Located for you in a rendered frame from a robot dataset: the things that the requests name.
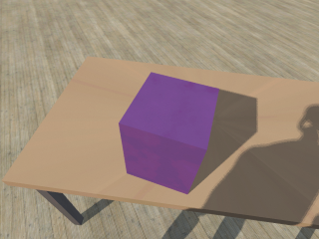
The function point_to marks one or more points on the table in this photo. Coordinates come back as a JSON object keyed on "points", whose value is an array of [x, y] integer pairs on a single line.
{"points": [[261, 163]]}

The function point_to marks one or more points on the carton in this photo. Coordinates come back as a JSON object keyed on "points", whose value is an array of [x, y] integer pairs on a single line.
{"points": [[166, 129]]}

